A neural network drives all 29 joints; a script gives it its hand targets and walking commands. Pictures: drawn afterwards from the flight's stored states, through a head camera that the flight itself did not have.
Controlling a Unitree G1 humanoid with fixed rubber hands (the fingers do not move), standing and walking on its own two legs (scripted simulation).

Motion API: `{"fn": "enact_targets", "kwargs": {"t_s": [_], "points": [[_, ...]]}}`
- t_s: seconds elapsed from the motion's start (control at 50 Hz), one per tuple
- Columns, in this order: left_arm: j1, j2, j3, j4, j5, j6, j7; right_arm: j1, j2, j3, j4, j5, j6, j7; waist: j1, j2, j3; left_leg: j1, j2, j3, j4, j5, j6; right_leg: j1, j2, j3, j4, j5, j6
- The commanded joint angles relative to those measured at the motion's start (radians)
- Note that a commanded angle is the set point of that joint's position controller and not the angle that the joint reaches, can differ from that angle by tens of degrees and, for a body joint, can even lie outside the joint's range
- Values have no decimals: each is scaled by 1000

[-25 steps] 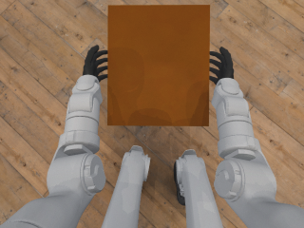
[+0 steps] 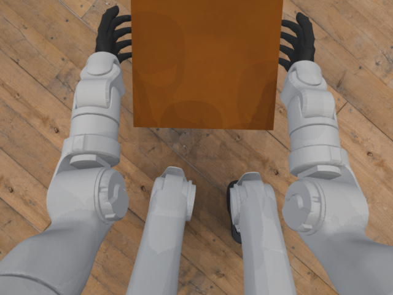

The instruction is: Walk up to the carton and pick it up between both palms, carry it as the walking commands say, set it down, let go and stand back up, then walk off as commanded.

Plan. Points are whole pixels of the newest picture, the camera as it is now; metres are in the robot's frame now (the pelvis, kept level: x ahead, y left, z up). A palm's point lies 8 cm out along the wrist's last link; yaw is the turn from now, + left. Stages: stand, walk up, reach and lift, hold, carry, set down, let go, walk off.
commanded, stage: set down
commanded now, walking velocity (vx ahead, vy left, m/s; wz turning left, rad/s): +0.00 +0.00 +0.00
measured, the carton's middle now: (204, 54) +0.55 +0.04 -0.18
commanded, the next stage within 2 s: none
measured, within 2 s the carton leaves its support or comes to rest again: neither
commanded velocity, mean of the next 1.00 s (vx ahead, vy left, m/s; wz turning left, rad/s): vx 0.00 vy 0.00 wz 0.00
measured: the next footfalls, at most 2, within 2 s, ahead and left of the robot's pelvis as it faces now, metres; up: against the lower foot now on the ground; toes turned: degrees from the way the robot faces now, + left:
none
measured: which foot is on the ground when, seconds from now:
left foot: down 0.00-1.00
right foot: down 0.00-1.00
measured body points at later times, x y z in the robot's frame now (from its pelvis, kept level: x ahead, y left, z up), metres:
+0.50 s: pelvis +0.00 +0.00 -0.06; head +0.34 +0.04 +0.23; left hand +0.54 +0.22 -0.20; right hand +0.55 -0.12 -0.20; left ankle +0.11 +0.12 -0.44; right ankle +0.11 -0.12 -0.44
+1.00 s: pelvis +0.01 +0.00 -0.09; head +0.38 +0.03 +0.16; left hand +0.55 +0.22 -0.26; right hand +0.56 -0.12 -0.26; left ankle +0.11 +0.11 -0.44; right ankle +0.11 -0.12 -0.44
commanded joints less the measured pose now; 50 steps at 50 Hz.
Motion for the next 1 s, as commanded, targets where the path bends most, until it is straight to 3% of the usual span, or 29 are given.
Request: {"fn": "enact_targets", "kwargs": {"t_s": [0.0, 0.54, 0.76, 0.86, 0.98], "points": [[-635, -906, -437, -65, -155, -41, -291, -688, 904, 483, -30, 142, -25, 287, 33, 41, -1111, 615, -6, 119, -149, 280, 9, 553, 32, -137, -88, 205, -29], [-797, -800, -461, -36, -214, -79, -272, -841, 772, 498, -44, 202, -64, 267, 30, 51, -1050, 521, 12, 119, 65, 303, 17, 429, 7, -153, 137, 219, -32], [-803, -702, -428, 22, -235, -123, -269, -866, 721, 510, -5, 223, -99, 249, 54, -29, -844, 424, 18, 99, 148, 316, 31, 402, 6, -140, 220, 247, -32], [-815, -677, -442, 12, -255, -145, -270, -879, 718, 525, -5, 250, -118, 239, 69, -28, -822, 401, 23, 99, 188, 351, 34, 445, 9, -123, 258, 308, -37], [-850, -667, -497, -24, -306, -161, -268, -882, 720, 552, -12, 285, -132, 220, 50, -2, -873, 424, 27, 96, 220, 402, 32, 509, 12, -111, 296, 374, -45]]}}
